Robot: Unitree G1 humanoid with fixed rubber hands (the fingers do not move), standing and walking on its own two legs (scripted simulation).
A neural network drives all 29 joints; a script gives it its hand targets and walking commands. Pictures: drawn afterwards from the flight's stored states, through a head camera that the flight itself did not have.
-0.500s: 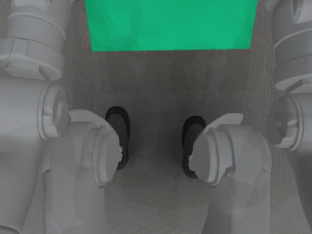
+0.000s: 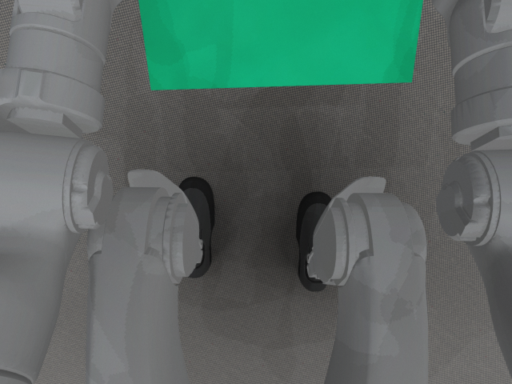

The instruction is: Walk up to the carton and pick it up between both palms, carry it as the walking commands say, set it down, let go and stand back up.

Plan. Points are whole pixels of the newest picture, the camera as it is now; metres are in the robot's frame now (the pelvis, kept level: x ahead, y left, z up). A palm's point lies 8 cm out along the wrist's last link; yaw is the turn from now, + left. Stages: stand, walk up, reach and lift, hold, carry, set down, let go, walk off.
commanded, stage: reach and lift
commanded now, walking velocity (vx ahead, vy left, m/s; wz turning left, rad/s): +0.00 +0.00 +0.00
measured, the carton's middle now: out of the picture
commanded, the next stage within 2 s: none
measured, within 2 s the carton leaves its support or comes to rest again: neither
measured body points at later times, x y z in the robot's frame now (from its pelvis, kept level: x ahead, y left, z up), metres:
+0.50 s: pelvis -0.02 +0.00 +0.04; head +0.35 +0.00 +0.29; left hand +0.57 +0.18 -0.08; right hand +0.57 -0.16 -0.08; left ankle +0.12 +0.13 -0.34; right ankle +0.10 -0.11 -0.34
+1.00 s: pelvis -0.04 +0.00 +0.08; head +0.31 +0.00 +0.36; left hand +0.54 +0.18 -0.01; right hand +0.54 -0.16 -0.01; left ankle +0.12 +0.13 -0.34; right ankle +0.10 -0.11 -0.34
